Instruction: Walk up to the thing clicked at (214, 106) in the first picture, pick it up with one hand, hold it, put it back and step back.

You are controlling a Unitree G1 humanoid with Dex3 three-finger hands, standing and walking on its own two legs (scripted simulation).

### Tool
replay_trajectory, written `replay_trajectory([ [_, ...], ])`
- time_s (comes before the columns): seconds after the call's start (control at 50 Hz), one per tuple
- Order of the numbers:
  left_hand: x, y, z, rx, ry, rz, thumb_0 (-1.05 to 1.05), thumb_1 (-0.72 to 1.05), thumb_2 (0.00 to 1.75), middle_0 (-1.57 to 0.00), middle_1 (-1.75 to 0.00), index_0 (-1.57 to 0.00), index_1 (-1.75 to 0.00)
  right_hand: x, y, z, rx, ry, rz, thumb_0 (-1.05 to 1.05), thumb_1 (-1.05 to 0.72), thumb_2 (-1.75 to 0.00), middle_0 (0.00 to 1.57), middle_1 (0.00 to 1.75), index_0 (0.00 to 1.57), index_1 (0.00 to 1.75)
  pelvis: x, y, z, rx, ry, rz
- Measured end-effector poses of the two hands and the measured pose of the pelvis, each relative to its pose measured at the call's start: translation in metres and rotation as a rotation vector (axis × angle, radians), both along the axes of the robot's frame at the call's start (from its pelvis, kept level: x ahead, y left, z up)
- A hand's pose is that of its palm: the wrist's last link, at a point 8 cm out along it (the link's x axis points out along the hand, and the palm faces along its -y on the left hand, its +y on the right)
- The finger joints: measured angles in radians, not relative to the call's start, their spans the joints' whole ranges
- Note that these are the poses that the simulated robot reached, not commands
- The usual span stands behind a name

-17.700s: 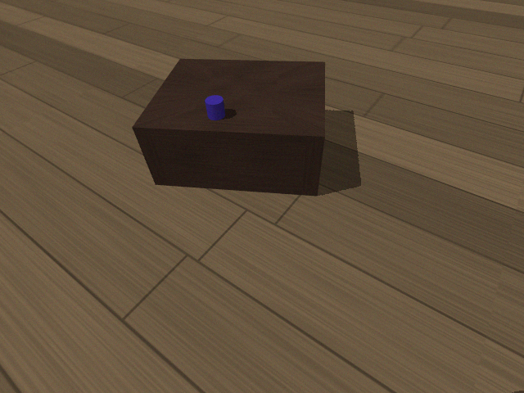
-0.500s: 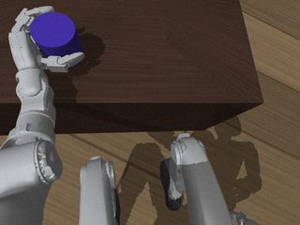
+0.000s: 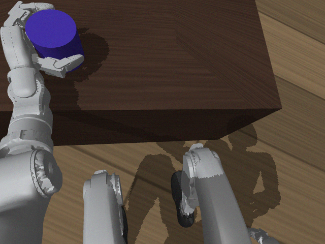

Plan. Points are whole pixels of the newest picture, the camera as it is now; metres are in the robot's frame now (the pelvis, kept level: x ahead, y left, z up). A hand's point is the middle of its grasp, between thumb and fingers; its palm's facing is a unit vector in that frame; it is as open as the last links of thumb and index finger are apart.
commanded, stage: settle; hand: left
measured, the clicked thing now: (58, 43) +0.58 +0.14 +0.01
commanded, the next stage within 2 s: lift in 0.76 s
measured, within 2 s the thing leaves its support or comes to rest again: leaves its support in 0.12 s
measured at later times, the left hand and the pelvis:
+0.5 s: hand (40, 19) +0.58 +0.15 +0.07, palm faces +0.09 -0.99 -0.06, open 11.7 cm; pelvis +0.03 +0.00 +0.08, yaw +0 degrees
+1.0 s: hand (43, 13) +0.57 +0.14 +0.10, palm faces +0.08 -0.99 -0.06, open 11.7 cm; pelvis +0.04 +0.00 +0.10, yaw +0 degrees
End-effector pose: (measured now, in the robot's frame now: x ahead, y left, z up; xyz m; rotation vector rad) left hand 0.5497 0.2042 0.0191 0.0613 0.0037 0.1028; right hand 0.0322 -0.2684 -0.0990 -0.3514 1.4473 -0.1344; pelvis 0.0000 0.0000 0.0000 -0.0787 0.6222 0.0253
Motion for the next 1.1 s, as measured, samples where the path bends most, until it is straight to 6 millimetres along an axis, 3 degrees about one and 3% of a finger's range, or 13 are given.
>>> replay_trajectory([
  [0.22,0.000,0.002,0.025,-0.005,0.069,-0.005,-0.02,-0.49,0.93,-0.62,-0.91,-0.62,-0.93,0.001,0.006,0.032,0.009,0.017,-0.049,0.01,-0.93,-0.90,0.20,0.30,0.20,0.30,0.013,0.002,0.037,0.006,0.013,-0.002],
  [0.44,0.008,0.001,0.053,-0.032,0.078,0.001,-0.02,-0.51,0.96,-0.62,-0.93,-0.61,-0.95,0.024,0.004,0.067,-0.004,-0.015,-0.031,0.01,-0.92,-0.90,0.20,0.30,0.20,0.30,0.027,0.003,0.071,0.010,0.023,-0.006],
  [0.72,0.006,-0.003,0.066,-0.004,0.077,-0.005,-0.02,-0.51,0.96,-0.62,-0.93,-0.61,-0.95,0.048,0.005,0.077,0.021,-0.059,-0.015,0.01,-0.91,-0.90,0.20,0.30,0.20,0.30,0.035,0.001,0.088,0.020,0.022,-0.010],
  [1.1,-0.009,-0.012,0.090,-0.002,0.078,-0.022,-0.02,-0.52,0.98,-0.60,-0.96,-0.59,-0.98,0.052,0.004,0.099,0.028,-0.089,-0.040,0.01,-0.93,-0.91,0.20,0.30,0.20,0.30,0.038,-0.003,0.112,0.029,-0.009,-0.014],
])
